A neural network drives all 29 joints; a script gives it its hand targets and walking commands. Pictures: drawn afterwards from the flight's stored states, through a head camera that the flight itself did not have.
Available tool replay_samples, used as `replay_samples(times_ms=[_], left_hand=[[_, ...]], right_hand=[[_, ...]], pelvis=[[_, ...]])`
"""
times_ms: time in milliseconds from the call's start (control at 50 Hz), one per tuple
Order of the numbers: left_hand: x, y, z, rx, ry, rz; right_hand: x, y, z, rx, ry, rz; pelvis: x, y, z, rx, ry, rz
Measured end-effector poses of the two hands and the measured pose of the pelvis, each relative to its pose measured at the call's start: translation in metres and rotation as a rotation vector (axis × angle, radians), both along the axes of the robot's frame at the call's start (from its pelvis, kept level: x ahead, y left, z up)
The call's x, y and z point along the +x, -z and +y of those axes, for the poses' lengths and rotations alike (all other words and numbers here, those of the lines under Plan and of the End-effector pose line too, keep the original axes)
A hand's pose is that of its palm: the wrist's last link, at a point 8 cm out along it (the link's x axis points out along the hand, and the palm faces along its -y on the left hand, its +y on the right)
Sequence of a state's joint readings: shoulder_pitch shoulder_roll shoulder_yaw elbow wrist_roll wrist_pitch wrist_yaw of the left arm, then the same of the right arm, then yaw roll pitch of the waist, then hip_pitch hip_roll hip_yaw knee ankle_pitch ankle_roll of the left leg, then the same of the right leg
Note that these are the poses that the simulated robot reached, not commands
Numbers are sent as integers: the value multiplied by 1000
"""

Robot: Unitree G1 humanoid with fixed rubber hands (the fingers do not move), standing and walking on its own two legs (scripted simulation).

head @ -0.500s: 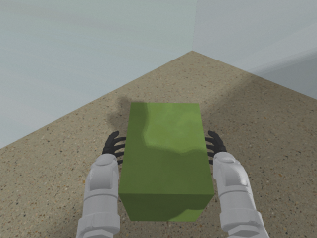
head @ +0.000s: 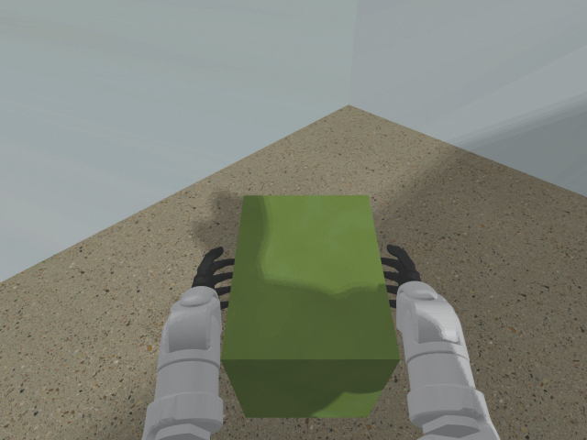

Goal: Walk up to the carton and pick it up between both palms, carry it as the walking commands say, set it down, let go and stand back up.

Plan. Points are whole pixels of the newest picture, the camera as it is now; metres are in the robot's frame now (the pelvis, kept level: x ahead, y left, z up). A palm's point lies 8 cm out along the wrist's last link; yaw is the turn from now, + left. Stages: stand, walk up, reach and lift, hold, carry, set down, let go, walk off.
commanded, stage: reach and lift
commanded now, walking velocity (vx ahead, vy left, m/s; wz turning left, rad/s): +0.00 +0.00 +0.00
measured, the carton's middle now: (306, 307) +0.33 +0.00 -0.02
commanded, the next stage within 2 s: hold in 0.70 s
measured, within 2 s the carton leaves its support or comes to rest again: neither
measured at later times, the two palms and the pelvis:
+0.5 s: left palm (204, 303) +0.29 +0.15 +0.05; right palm (410, 299) +0.29 -0.14 +0.05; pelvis +0.00 +0.00 +0.00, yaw +0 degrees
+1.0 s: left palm (203, 307) +0.28 +0.15 +0.06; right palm (412, 304) +0.28 -0.14 +0.05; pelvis -0.01 +0.00 +0.00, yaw +0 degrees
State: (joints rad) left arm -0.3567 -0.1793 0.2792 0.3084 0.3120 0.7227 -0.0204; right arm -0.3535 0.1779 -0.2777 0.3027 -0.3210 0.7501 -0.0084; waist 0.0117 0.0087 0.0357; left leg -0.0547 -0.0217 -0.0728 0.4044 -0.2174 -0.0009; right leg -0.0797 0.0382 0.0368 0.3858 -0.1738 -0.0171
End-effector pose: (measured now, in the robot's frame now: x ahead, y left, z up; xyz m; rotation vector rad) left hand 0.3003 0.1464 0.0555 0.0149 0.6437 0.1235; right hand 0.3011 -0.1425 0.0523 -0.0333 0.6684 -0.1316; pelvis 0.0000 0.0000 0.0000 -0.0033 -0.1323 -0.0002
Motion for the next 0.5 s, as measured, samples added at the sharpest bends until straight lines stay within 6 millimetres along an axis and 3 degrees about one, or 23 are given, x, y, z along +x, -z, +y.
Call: replay_samples(times_ms=[500], left_hand=[[-8, 2, 0, 25, 22, 9]], right_hand=[[-9, 2, 0, -12, -5, 6]], pelvis=[[3, -1, 3, 1, -2, -11]])
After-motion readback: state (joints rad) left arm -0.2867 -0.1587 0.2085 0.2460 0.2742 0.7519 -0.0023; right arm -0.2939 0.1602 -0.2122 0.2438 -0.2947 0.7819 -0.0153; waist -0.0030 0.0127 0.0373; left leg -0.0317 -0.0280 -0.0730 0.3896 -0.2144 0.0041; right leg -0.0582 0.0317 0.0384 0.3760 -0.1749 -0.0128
